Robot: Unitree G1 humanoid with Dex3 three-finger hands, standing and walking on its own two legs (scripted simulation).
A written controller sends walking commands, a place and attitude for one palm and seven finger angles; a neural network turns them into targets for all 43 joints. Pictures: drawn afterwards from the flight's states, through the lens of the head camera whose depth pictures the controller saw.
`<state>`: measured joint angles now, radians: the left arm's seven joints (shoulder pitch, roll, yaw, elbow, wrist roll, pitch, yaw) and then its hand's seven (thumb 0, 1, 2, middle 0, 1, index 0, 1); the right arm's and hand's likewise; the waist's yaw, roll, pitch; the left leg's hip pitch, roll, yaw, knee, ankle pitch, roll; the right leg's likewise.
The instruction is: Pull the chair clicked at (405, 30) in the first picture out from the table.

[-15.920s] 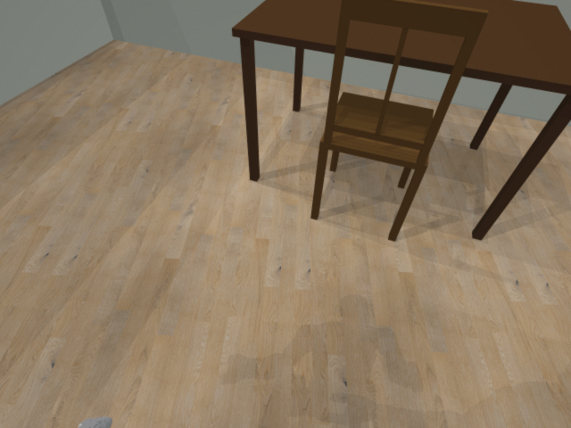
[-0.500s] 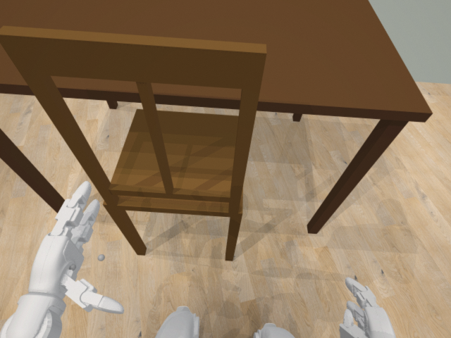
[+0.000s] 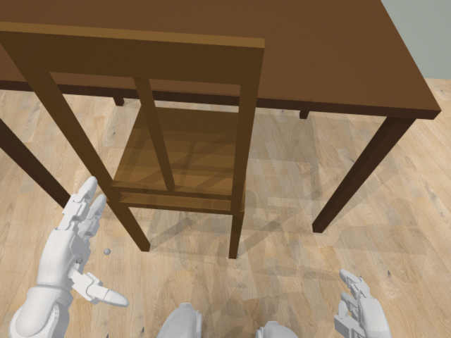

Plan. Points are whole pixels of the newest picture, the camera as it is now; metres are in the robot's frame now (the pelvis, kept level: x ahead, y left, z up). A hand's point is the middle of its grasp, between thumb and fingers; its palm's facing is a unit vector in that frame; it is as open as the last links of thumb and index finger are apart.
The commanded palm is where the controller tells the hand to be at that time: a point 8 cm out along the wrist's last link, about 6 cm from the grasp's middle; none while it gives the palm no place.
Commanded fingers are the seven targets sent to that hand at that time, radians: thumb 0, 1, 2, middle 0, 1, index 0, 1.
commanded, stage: aim the fingers beside a spindle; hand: left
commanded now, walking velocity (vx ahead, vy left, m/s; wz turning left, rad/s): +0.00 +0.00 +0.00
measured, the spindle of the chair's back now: (159, 144) +0.48 +0.16 +0.02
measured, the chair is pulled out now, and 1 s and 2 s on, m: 0.00 0.00 0.00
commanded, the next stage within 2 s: push the fingers through the gap in 1.84 s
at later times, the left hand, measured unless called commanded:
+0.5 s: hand (131, 239) +0.28 +0.17 +0.02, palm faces -0.06 -1.00 -0.04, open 17.0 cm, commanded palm +0.26 +0.23 +0.02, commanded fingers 0.00 -0.50 0.30 -0.06 -0.08 -0.06 -0.08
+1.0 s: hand (152, 228) +0.30 +0.15 +0.00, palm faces -0.07 -1.00 -0.03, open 17.0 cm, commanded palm +0.30 +0.20 +0.00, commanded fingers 0.00 -0.50 0.30 -0.06 -0.08 -0.06 -0.08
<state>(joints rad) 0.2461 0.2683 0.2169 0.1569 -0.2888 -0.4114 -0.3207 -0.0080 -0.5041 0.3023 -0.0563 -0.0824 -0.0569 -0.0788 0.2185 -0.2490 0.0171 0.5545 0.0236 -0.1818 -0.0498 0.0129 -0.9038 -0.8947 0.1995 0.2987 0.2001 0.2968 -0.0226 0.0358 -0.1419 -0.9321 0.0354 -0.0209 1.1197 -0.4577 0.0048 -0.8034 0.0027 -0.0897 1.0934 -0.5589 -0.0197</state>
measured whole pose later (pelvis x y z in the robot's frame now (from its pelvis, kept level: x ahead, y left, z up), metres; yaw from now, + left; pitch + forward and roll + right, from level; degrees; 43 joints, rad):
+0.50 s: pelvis +0.00 +0.00 -0.01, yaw -1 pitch +18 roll -2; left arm 0.14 0.24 0.16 0.21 -0.24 -0.44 -0.25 -0.01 -0.50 0.30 -0.06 -0.08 -0.06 -0.08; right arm 0.23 -0.25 0.01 0.56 0.01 -0.14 -0.03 0.01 -0.90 -0.89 0.20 0.30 0.20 0.30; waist -0.04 0.03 -0.15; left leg -1.01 0.04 -0.01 1.18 -0.47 0.01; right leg -0.90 0.00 -0.07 1.17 -0.58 -0.02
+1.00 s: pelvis -0.01 +0.00 -0.03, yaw -1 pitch +20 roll -2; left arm -0.01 0.21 0.11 0.31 -0.19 -0.44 -0.17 -0.01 -0.50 0.30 -0.06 -0.08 -0.06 -0.08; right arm 0.22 -0.25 0.01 0.55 0.00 -0.08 -0.01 0.01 -0.91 -0.89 0.20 0.30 0.20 0.30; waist -0.04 0.03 -0.17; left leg -1.11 0.04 0.00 1.25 -0.49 0.01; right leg -0.99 0.00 -0.07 1.24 -0.59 -0.02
